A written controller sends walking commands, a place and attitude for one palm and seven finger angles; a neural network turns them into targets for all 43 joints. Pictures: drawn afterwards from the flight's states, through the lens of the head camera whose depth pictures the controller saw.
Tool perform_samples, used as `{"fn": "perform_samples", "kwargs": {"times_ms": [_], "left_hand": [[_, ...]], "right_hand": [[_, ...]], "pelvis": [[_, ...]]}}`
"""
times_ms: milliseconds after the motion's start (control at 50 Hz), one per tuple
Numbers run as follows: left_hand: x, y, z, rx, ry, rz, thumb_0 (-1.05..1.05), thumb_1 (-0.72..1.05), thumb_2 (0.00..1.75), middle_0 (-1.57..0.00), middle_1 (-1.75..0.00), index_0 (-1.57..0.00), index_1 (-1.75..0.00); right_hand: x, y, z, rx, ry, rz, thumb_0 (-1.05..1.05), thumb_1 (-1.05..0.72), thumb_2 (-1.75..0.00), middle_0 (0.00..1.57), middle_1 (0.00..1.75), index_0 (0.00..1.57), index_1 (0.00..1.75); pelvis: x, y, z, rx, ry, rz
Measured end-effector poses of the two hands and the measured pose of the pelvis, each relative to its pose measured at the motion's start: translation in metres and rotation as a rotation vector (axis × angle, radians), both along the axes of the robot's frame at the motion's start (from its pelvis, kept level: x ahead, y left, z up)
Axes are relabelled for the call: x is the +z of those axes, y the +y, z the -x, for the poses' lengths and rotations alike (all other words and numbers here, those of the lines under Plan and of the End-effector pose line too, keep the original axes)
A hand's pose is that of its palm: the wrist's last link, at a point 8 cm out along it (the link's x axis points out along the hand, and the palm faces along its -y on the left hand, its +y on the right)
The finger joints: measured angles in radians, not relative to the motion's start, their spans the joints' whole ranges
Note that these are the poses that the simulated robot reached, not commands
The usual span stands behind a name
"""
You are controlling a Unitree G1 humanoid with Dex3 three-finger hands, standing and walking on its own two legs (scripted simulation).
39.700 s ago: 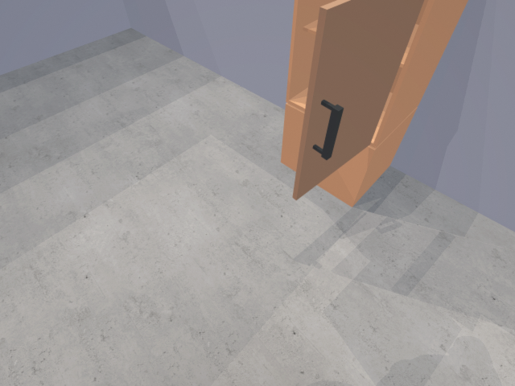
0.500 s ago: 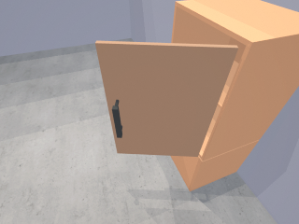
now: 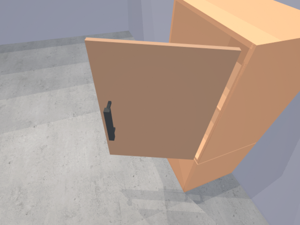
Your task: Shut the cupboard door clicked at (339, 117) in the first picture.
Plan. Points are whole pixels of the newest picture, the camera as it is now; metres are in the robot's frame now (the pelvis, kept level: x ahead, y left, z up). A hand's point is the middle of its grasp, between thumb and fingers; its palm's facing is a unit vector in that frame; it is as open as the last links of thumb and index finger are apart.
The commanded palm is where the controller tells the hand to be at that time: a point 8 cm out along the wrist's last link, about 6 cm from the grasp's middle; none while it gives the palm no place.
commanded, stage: come to a stop and stand still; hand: left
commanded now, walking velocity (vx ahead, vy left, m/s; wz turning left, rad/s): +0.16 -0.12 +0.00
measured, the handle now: (110, 121) +0.48 +0.18 -0.05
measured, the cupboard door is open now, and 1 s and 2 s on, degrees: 66 66 66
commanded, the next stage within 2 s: look again from close up in 1.98 s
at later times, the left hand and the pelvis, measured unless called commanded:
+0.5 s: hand out of the picture +0.01 +0.19 -0.18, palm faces +0.02 -0.98 -0.21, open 7.3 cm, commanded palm none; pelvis -0.01 +0.02 +0.00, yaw -1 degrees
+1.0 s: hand out of the picture -0.06 +0.20 -0.16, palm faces -0.01 -0.97 -0.23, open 7.4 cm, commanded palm none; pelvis -0.04 +0.02 +0.00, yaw +0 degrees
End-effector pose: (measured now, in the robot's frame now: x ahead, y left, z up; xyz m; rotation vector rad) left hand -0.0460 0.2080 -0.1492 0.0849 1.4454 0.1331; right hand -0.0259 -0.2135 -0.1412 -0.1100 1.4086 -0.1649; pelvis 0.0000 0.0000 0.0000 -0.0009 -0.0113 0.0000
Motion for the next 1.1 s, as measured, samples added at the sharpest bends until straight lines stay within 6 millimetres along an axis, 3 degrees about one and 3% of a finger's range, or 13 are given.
{"fn": "perform_samples", "kwargs": {"times_ms": [160,260,420,620,740,940,1100], "left_hand": [[-0.002,-0.015,-0.017,0.026,0.020,0.008,0.01,0.91,0.90,-0.20,-0.30,-0.20,-0.30],[-0.002,-0.018,-0.037,0.026,-0.013,0.020,0.01,0.91,0.90,-0.20,-0.30,-0.20,-0.30],[-0.004,0.017,-0.052,-0.005,-0.079,-0.037,0.02,0.93,0.90,-0.21,-0.30,-0.20,-0.30],[0.012,0.061,-0.051,-0.085,-0.172,-0.117,0.01,0.91,0.90,-0.20,-0.30,-0.20,-0.30],[0.024,0.072,-0.036,-0.081,-0.176,-0.150,0.01,0.91,0.90,-0.20,-0.30,-0.20,-0.30],[0.022,0.052,0.009,-0.056,-0.057,-0.115,0.01,0.91,0.90,-0.20,-0.30,-0.20,-0.30],[0.016,0.029,0.008,-0.053,-0.019,-0.066,0.01,0.91,0.90,-0.21,-0.30,-0.20,-0.30]], "right_hand": [[0.000,-0.006,-0.036,0.011,-0.006,0.014,0.01,-0.91,-0.90,0.20,0.29,0.20,0.30],[0.006,-0.011,-0.056,0.015,-0.028,0.055,0.02,-0.93,-0.90,0.20,0.29,0.20,0.30],[0.008,-0.008,-0.073,0.014,-0.129,0.076,0.01,-0.92,-0.90,0.20,0.29,0.20,0.30],[0.002,0.012,-0.056,0.039,-0.242,0.026,0.00,-0.93,-0.90,0.20,0.29,0.20,0.30],[-0.005,0.015,-0.033,0.062,-0.204,-0.004,0.00,-0.93,-0.90,0.20,0.29,0.20,0.30],[-0.010,0.008,-0.001,0.062,-0.102,-0.020,0.01,-0.91,-0.90,0.20,0.29,0.20,0.30],[-0.007,-0.001,0.010,0.044,-0.039,-0.007,0.01,-0.91,-0.90,0.20,0.29,0.20,0.30]], "pelvis": [[-0.001,-0.008,-0.025,0.004,0.013,0.009],[0.002,-0.003,-0.029,0.006,0.007,0.011],[-0.002,0.009,-0.007,-0.010,-0.011,0.003],[-0.005,0.030,0.031,-0.018,-0.030,0.011],[-0.003,0.033,0.041,-0.005,-0.027,-0.003],[0.001,0.026,0.045,-0.001,-0.008,-0.013],[0.002,0.017,0.036,-0.001,0.003,-0.019]]}}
